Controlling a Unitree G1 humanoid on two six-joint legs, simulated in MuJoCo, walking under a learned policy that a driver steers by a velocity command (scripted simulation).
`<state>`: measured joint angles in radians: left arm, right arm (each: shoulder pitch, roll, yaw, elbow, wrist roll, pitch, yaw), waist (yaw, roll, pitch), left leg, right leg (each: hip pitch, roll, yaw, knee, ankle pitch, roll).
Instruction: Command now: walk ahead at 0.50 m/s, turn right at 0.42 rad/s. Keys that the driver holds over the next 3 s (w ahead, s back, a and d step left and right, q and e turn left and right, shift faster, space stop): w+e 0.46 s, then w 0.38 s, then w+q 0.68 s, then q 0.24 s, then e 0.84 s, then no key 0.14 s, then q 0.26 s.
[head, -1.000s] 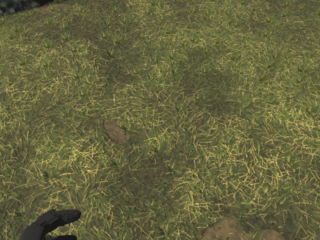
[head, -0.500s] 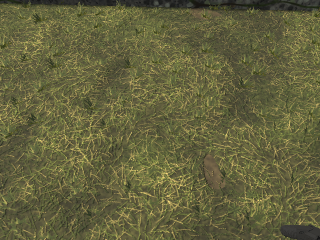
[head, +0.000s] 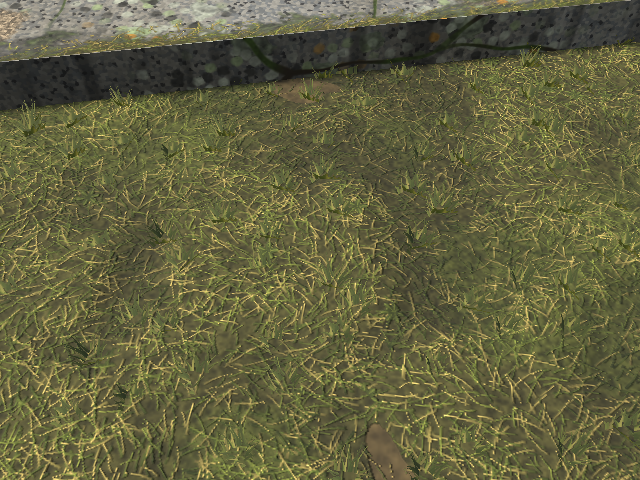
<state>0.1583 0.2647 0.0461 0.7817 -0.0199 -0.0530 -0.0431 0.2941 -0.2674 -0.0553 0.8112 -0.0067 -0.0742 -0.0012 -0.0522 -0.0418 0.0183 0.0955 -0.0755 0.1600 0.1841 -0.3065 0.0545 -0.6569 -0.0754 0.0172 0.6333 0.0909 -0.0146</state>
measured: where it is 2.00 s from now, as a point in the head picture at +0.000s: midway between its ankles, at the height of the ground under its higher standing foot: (381, 257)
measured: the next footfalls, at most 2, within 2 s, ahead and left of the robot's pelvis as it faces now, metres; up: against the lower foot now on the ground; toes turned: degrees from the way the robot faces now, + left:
right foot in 0.10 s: +0.24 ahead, -0.11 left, +0.00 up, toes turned -6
left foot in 0.58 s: +0.55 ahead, +0.03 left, +0.00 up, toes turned -22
